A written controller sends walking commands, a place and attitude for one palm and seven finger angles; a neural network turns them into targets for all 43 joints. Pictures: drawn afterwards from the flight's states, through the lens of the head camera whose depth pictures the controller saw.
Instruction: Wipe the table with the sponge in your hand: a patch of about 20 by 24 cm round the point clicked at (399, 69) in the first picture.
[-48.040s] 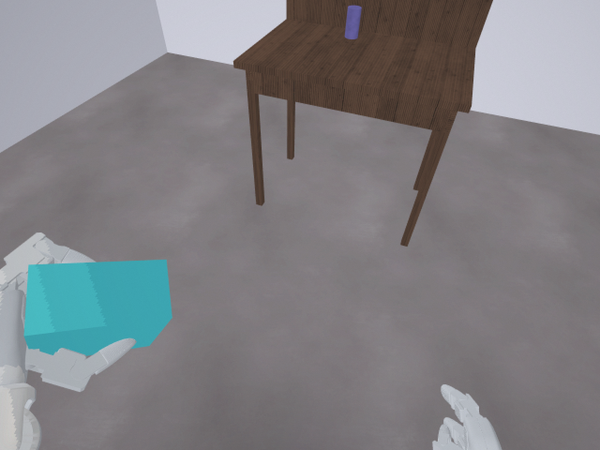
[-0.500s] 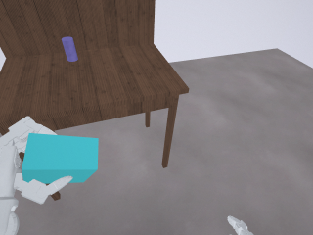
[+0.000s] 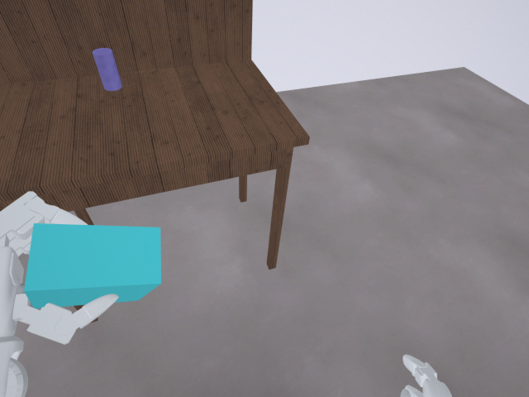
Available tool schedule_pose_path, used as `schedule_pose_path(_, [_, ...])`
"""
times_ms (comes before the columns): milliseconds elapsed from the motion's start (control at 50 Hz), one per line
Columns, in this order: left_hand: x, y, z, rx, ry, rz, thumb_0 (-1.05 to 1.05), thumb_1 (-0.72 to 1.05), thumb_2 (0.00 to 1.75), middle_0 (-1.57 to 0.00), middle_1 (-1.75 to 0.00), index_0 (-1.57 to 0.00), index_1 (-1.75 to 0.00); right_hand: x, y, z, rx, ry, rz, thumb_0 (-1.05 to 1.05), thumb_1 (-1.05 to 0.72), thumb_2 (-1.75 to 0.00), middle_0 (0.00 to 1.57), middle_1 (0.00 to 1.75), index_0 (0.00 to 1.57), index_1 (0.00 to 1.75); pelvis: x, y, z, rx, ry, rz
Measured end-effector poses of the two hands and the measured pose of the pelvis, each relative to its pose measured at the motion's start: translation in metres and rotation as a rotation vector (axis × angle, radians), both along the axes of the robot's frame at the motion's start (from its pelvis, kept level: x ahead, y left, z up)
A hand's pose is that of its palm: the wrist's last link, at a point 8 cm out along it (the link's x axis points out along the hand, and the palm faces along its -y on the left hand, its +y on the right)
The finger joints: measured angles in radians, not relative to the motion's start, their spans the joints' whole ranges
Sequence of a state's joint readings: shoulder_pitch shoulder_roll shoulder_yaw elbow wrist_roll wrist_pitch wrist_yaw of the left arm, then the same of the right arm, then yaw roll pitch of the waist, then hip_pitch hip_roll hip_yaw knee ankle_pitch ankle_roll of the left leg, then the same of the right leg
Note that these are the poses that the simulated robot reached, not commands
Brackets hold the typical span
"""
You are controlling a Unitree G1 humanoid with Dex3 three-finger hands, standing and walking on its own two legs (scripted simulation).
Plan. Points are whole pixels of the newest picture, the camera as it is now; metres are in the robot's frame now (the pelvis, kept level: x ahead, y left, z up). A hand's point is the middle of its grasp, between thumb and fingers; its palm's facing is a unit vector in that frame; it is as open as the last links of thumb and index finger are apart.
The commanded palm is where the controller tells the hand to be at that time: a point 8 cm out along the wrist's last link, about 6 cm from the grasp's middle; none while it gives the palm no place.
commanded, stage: stop stepping back and stand still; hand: left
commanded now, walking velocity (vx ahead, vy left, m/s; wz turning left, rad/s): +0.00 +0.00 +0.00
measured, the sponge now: (113, 268) +0.22 +0.19 +0.16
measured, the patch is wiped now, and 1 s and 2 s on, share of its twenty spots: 1.00 1.00 1.00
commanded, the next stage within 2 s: stand and wait in 0.72 s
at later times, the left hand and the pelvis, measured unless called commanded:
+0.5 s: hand (48, 249) +0.23 +0.26 +0.17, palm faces +0.41 -0.85 -0.34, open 10.2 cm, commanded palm +0.19 +0.29 +0.19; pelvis +0.03 +0.01 +0.02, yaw +0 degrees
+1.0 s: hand (49, 260) +0.22 +0.25 +0.17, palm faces +0.39 -0.86 -0.34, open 10.2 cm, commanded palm +0.17 +0.29 +0.19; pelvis +0.01 +0.01 +0.02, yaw +0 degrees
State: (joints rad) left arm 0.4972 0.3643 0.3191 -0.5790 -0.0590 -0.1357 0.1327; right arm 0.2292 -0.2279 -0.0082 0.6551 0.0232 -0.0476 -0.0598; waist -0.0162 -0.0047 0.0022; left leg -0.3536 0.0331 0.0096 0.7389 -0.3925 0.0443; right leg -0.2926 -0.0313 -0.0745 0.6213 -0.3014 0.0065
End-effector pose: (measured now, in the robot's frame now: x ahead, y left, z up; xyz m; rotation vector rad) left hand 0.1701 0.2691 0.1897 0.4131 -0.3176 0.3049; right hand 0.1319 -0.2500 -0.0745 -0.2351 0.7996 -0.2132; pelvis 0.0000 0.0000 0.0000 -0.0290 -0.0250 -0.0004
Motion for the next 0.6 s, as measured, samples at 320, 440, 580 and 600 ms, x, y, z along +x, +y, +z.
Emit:
schedule_pose_path(320, [0.013,0.016,-0.008,-0.052,0.088,0.091,0.00,-0.51,1.05,-0.72,-1.33,-0.73,-1.33,0.059,0.031,0.017,0.041,-0.084,0.087,0.02,-0.90,-0.90,0.20,0.30,0.20,0.30,0.026,0.007,0.013,0.010,-0.001,0.017])
schedule_pose_path(440, [0.020,0.030,-0.006,-0.034,0.105,0.110,0.00,-0.51,1.05,-0.72,-1.33,-0.73,-1.33,0.075,0.043,0.029,0.043,-0.121,0.102,0.02,-0.90,-0.90,0.20,0.30,0.20,0.30,0.027,0.012,0.017,0.009,0.001,0.007])
schedule_pose_path(580, [0.023,0.029,-0.009,-0.064,0.109,0.095,-0.01,-0.51,1.05,-0.72,-1.33,-0.73,-1.33,0.079,0.048,0.036,0.039,-0.144,0.111,0.02,-0.90,-0.90,0.20,0.30,0.20,0.30,0.026,0.016,0.018,0.007,0.003,0.002])
schedule_pose_path(600, [0.023,0.029,-0.009,-0.066,0.110,0.091,-0.01,-0.51,1.05,-0.72,-1.33,-0.73,-1.33,0.078,0.048,0.036,0.038,-0.142,0.110,0.02,-0.90,-0.90,0.20,0.30,0.20,0.30,0.025,0.016,0.019,0.007,0.004,0.001])
